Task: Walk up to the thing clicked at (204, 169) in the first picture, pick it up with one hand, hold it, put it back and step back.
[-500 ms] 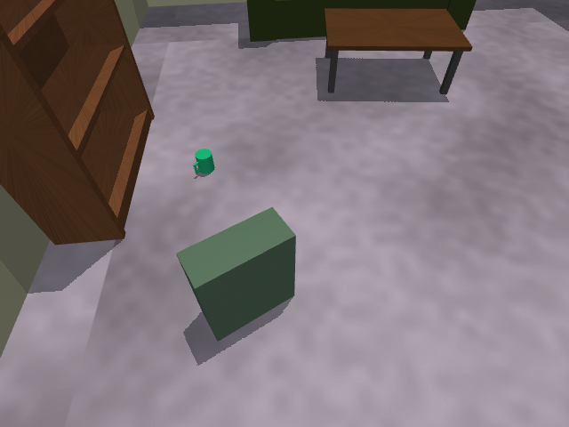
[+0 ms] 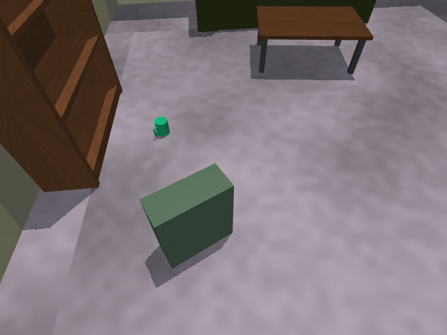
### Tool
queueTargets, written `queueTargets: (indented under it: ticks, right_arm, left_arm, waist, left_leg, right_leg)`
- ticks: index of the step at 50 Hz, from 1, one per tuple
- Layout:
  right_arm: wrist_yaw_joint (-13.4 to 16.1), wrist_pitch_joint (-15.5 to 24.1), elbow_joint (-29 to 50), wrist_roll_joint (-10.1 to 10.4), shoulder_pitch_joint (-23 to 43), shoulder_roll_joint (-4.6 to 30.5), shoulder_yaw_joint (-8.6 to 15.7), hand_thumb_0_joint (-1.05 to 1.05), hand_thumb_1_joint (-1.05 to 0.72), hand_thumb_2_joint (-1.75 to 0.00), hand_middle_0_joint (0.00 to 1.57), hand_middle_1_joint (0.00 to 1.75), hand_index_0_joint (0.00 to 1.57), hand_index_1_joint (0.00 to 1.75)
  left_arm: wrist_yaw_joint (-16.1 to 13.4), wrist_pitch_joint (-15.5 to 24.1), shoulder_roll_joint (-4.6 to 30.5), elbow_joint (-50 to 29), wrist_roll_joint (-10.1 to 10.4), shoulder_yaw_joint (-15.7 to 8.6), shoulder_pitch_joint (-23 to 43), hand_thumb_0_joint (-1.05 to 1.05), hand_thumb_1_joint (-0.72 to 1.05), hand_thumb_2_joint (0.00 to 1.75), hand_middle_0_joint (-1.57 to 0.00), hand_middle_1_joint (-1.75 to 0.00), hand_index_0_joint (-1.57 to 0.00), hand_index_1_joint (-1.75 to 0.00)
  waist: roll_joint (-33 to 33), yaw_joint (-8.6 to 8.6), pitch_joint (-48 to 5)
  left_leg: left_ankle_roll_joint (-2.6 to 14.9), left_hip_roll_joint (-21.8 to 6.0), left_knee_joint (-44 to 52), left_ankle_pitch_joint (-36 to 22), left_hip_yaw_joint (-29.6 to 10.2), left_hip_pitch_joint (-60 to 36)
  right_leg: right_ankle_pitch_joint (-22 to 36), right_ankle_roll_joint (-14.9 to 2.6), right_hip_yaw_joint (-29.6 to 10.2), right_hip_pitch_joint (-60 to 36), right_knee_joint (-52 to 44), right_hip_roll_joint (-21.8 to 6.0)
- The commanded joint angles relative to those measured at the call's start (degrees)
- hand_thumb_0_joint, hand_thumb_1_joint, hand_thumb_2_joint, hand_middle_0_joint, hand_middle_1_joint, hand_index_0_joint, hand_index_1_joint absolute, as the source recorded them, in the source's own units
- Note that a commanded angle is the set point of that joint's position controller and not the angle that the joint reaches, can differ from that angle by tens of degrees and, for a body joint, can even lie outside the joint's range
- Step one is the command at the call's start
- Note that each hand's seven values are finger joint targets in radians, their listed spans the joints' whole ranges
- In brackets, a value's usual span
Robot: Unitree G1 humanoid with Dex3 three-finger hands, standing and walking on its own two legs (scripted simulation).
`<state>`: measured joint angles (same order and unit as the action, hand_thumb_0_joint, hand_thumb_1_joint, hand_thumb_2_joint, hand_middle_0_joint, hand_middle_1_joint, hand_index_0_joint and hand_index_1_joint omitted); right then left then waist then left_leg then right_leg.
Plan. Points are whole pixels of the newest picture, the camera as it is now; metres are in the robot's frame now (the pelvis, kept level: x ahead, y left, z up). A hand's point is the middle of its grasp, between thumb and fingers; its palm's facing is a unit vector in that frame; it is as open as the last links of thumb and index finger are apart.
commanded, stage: stand
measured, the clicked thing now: (160, 128) +1.41 +0.48 -0.73
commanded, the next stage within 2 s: walk up in 0.62 s
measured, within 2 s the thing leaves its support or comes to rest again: neither
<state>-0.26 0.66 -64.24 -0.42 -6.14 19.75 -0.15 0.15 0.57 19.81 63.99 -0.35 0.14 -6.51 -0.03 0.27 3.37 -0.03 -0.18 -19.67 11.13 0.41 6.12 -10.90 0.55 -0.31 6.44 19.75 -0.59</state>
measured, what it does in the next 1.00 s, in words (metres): lifts its right foot, turning right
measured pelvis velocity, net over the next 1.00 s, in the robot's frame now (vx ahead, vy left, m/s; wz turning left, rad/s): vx -0.02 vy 0.03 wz -0.28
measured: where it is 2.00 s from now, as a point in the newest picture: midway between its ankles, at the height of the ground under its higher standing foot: outside the picture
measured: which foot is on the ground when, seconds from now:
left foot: down 0.00-1.00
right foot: down 0.00-0.82, up 0.84-1.00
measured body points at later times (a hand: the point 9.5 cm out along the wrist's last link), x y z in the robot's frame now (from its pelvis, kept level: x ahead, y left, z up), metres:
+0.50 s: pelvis +0.00 +0.00 +0.00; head +0.01 +0.00 +0.45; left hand +0.08 +0.30 -0.13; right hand +0.08 -0.30 -0.13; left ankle +0.00 +0.12 -0.75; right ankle +0.00 -0.13 -0.75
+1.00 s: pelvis -0.02 +0.03 -0.01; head +0.03 +0.03 +0.44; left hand +0.14 +0.33 -0.13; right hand +0.00 -0.30 -0.11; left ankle +0.00 +0.11 -0.75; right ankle -0.05 -0.11 -0.69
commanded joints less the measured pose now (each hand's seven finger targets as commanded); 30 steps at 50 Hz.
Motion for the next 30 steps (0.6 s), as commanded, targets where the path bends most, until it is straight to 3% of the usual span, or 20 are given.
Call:
queueTargets:
  ticks: [1,30]
  right_arm:
    - [0.86,1.16,3.45,-0.06,2.14,12.2,2.36,0.0,-0.9,-0.9,0.2,0.3,0.2,0.3]
    - [0.84,1.13,3.41,-0.02,2.12,12.45,2.5,0.0,-0.9,-0.9,0.2,0.3,0.2,0.3]
  left_arm:
    - [-0.75,1.28,11.87,-3.7,-0.03,-2.24,2.22,0.0,0.9,0.9,-0.2,-0.3,-0.2,-0.3]
    - [-0.76,1.33,12.07,-3.92,-0.18,-2.16,1.9,0.0,0.9,0.9,-0.2,-0.3,-0.2,-0.3]
  waist:
    - [-0.13,-0.29,-4.8]
    - [0.25,-0.26,-4.23]
  left_leg:
    - [1.68,-6.99,3.04,-8.22,-5.44,-0.3]
    - [1.52,-7.02,3.67,-8.92,-5.68,-1.01]
  right_leg:
    - [8.92,-2.0,-5.21,-0.92,-3.0,-6.81]
    - [8.86,-1.88,-4.78,-0.74,-3.6,-6.78]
